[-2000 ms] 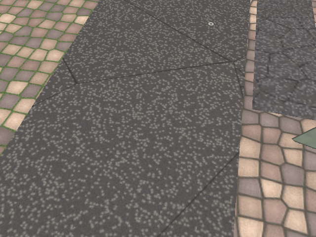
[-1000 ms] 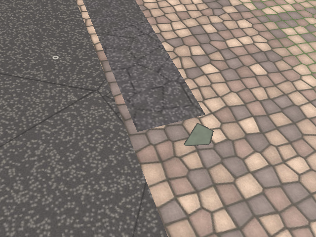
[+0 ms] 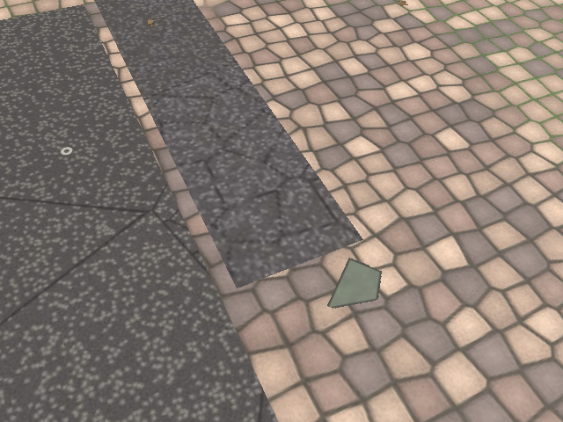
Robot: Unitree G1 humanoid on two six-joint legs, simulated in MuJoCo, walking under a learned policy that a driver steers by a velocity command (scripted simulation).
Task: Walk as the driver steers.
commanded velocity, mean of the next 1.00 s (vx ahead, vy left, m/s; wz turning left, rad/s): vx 0.23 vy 0.00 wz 0.35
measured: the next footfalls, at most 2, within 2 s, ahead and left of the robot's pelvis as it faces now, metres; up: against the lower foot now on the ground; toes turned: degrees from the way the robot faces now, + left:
right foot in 0.14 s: +0.26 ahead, -0.09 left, +0.00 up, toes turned -3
left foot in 0.64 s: +0.44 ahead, +0.07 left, +0.00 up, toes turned +15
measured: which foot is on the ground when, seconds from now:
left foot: down 0.00-0.16, up 0.18-0.62, down 0.64-1.00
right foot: up 0.00-0.12, down 0.14-0.64, up 0.66-1.00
